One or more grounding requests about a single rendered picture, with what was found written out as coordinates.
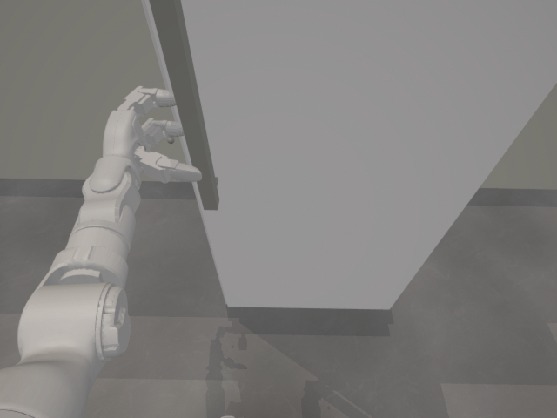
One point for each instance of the fridge door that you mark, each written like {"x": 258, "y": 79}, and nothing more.
{"x": 348, "y": 135}

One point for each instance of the left robot hand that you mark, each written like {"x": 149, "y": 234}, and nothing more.
{"x": 124, "y": 134}

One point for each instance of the left robot upper arm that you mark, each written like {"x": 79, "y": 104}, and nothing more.
{"x": 69, "y": 332}

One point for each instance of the handle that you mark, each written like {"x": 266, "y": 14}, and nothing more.
{"x": 170, "y": 23}

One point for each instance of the left robot forearm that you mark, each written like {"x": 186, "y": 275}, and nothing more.
{"x": 101, "y": 238}

